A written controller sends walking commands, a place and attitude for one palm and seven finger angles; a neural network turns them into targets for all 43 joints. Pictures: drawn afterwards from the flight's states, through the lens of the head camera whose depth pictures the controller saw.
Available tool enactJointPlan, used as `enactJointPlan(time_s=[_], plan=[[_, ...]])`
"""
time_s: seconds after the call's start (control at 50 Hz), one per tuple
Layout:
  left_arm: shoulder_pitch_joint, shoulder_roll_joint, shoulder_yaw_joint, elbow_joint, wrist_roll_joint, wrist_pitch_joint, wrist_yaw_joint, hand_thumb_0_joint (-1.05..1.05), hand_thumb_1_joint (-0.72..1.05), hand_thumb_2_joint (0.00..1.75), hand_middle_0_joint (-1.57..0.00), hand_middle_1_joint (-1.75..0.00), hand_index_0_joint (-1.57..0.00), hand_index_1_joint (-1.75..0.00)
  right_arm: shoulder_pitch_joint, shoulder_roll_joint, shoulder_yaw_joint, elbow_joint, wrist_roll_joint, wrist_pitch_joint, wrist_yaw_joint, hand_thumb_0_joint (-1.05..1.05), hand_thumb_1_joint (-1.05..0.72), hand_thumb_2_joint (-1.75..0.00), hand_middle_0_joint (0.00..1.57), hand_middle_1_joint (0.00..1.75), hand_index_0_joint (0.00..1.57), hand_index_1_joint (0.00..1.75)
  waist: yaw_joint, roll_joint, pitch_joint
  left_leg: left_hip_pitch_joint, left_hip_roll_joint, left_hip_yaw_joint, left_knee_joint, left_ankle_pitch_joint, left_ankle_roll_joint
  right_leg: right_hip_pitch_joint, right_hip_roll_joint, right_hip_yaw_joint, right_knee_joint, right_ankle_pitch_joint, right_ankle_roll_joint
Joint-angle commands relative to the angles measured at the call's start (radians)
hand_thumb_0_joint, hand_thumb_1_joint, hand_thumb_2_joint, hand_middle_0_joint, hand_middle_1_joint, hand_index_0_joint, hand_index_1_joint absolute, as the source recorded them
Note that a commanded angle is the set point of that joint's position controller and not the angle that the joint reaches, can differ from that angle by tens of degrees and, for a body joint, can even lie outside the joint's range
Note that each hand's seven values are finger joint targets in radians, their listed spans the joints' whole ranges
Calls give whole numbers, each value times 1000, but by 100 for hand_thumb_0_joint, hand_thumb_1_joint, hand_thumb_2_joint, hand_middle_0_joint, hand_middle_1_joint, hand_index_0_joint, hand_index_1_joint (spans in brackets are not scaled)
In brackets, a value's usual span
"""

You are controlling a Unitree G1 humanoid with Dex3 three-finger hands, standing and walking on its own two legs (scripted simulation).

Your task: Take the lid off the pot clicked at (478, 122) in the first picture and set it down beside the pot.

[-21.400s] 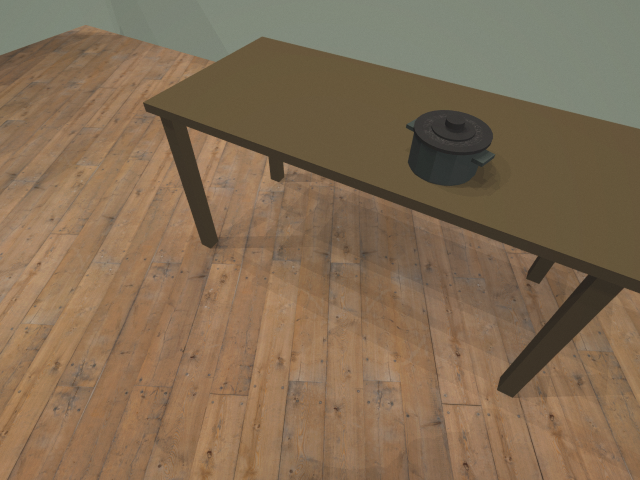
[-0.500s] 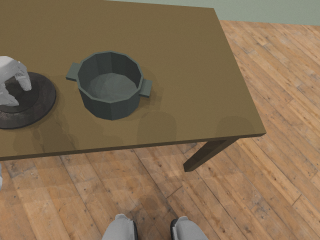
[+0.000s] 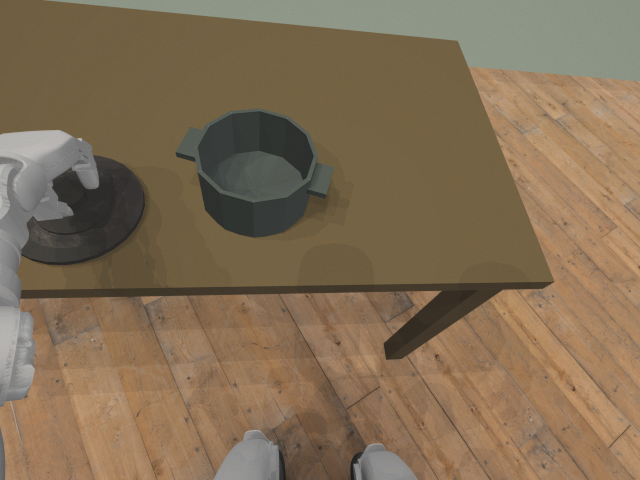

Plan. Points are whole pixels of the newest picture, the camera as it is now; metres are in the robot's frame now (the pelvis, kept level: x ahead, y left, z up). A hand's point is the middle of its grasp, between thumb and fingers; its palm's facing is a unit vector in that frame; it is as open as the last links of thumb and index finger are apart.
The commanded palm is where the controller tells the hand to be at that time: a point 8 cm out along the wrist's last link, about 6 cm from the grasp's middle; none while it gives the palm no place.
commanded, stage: open the fingers wide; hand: left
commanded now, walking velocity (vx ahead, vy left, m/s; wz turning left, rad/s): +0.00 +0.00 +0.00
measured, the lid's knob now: (68, 195) +0.49 +0.33 -0.02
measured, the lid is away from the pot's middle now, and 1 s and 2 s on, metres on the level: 0.26 0.26 0.26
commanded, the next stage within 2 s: raise the empty hand in 0.58 s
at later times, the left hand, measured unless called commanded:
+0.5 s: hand (63, 187) +0.47 +0.31 +0.02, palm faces -0.45 -0.09 -0.89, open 10.8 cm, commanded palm +0.51 +0.29 +0.07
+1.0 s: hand (51, 174) +0.47 +0.32 +0.04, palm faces -0.43 -0.10 -0.90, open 11.0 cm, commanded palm +0.51 +0.29 +0.11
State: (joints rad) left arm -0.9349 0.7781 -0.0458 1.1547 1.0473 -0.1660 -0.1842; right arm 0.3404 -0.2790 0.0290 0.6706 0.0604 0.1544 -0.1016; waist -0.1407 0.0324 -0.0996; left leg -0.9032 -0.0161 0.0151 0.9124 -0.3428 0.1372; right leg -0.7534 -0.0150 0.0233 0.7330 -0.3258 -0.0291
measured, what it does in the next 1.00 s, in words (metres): stands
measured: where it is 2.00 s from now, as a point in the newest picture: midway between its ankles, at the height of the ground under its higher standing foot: outside the picture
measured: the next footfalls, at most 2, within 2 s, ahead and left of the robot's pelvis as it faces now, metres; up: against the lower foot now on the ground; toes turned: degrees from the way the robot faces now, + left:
none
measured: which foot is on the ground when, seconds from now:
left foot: down 0.00-1.00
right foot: down 0.00-1.00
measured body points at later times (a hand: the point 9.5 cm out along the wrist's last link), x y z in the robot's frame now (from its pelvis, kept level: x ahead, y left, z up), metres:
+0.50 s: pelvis +0.00 -0.01 +0.00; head +0.12 +0.04 +0.43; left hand +0.49 +0.32 +0.07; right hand +0.00 -0.29 -0.10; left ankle +0.05 +0.02 -0.69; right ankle +0.02 -0.22 -0.69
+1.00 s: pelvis +0.01 -0.01 +0.01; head +0.11 +0.03 +0.44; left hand +0.49 +0.32 +0.09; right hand +0.02 -0.29 -0.09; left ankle +0.05 +0.02 -0.69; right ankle +0.02 -0.22 -0.69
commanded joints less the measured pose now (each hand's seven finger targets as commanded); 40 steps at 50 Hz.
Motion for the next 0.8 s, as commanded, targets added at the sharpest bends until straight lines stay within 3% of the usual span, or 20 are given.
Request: enactJointPlan(time_s=[0.0,0.06,0.1,0.18,0.22,0.26,0.28,0.3,0.36,0.4,0.46,0.5,0.56,0.62,0.66,0.68,0.7,0.74,0.76,0.78], plan=[[-455,235,40,-153,-17,4,28,0,27,62,-53,-94,-53,-94,154,-228,-73,-32,1,-15,-16,0,-90,-90,20,30,20,30,-26,184,-382,681,79,-223,-169,216,-128,-245,86,-100,-40,-5,-18],[-460,271,58,-158,-15,4,25,0,20,63,-49,-92,-49,-92,150,-225,-68,-42,6,-20,-18,0,-90,-90,20,30,20,30,-22,168,-396,642,64,-190,-161,173,-109,-203,86,-93,-48,-7,-20],[-475,328,94,-207,-10,-11,22,0,16,63,-46,-91,-46,-91,160,-227,-68,-42,0,-19,-25,0,-90,-90,20,30,20,30,-17,188,-459,667,66,-185,-151,232,-111,-176,87,-93,-42,15,-19],[-447,280,64,-159,-12,-8,21,0,8,63,-40,-89,-40,-89,151,-225,-65,-43,4,-19,-22,0,-90,-90,20,30,20,30,-21,196,-392,649,70,-188,-155,227,-116,-223,86,-104,-36,2,-22],[-450,304,77,-152,-10,-3,22,0,3,64,-38,-88,-38,-88,157,-226,-66,-45,4,-15,-23,0,-90,-90,20,30,20,30,-22,176,-406,633,66,-179,-148,216,-108,-200,88,-100,-38,5,-20],[-484,306,74,-191,-7,-4,23,0,-1,64,-35,-86,-35,-86,160,-227,-68,-38,2,-14,-23,0,-90,-90,20,30,20,30,-22,196,-425,645,68,-178,-152,217,-107,-195,86,-100,-40,11,-21],[-480,292,72,-199,-10,-8,18,0,-1,64,-35,-86,-35,-86,162,-223,-69,-41,1,-17,-23,0,-90,-90,20,30,20,30,-18,227,-435,673,70,-185,-147,274,-114,-209,86,-100,-35,23,-22],[-473,321,96,-205,-3,-12,19,0,-1,64,-35,-86,-35,-86,175,-226,-72,-37,-4,-13,-26,0,-90,-90,20,30,20,30,-18,218,-474,700,74,-196,-145,301,-123,-207,91,-102,-29,24,-20],[-447,294,74,-136,-5,2,19,0,-1,64,-35,-86,-35,-86,168,-223,-67,-36,3,-10,-23,0,-90,-90,20,30,20,30,-27,160,-415,635,67,-179,-140,255,-109,-204,93,-104,-35,17,-19],[-477,324,94,-185,-2,-5,18,0,-1,65,-35,-86,-35,-86,176,-225,-70,-35,-3,-9,-23,0,-90,-90,20,30,20,30,-18,212,-454,665,66,-174,-136,306,-112,-194,93,-100,-36,30,-21],[-447,297,83,-146,0,5,19,0,-1,65,-35,-86,-35,-86,172,-217,-72,-38,-1,-5,-19,0,-90,-90,20,30,20,30,-23,188,-440,652,63,-159,-126,329,-109,-187,95,-103,-42,43,-20],[-462,335,113,-191,3,-3,17,0,-1,65,-35,-86,-35,-86,180,-221,-75,-35,-8,1,-18,0,-90,-90,20,30,20,30,-14,213,-482,691,68,-171,-127,386,-119,-182,96,-105,-38,52,-20],[-421,324,102,-126,4,5,19,0,-1,65,-35,-86,-35,-86,168,-218,-70,-40,-1,5,-16,0,-90,-90,20,30,20,30,-20,168,-420,626,61,-152,-129,312,-107,-176,97,-105,-45,36,-20],[-451,305,90,-171,5,1,15,0,-1,65,-35,-86,-35,-86,170,-217,-76,-36,-3,8,-13,0,-90,-90,20,30,20,30,-17,211,-434,673,69,-167,-134,347,-115,-196,94,-107,-42,38,-22],[-438,302,92,-162,4,0,15,0,-1,65,-35,-86,-35,-86,169,-215,-76,-40,-2,9,-14,0,-90,-90,20,30,20,30,-20,188,-442,667,65,-164,-131,335,-111,-187,96,-104,-45,39,-20],[-457,313,104,-203,-3,-9,11,0,-1,65,-35,-86,-35,-86,167,-216,-75,-38,-3,6,-15,0,-90,-90,20,30,20,30,-14,218,-452,691,70,-167,-133,388,-114,-187,92,-105,-45,53,-22],[-485,358,133,-263,0,-15,15,0,-1,65,-35,-86,-35,-86,175,-219,-82,-35,-10,12,-15,0,-90,-90,20,30,20,30,-5,246,-516,742,72,-175,-134,422,-124,-165,92,-102,-47,62,-21],[-446,318,113,-209,-5,-3,20,0,-1,65,-35,-86,-35,-86,164,-211,-80,-38,-3,13,-15,0,-90,-90,20,30,20,30,-16,203,-475,721,70,-167,-139,406,-121,-163,95,-104,-59,64,-18],[-451,328,116,-205,-7,1,22,0,-1,65,-35,-86,-35,-86,161,-215,-79,-36,-2,15,-15,0,-90,-90,20,30,20,30,-17,189,-455,698,67,-159,-146,362,-115,-153,94,-102,-66,57,-17],[-464,313,102,-214,-9,-1,20,0,-1,65,-35,-86,-35,-86,160,-212,-76,-34,0,12,-15,0,-90,-90,20,30,20,30,-14,211,-455,708,66,-158,-152,391,-116,-150,93,-103,-67,66,-20]])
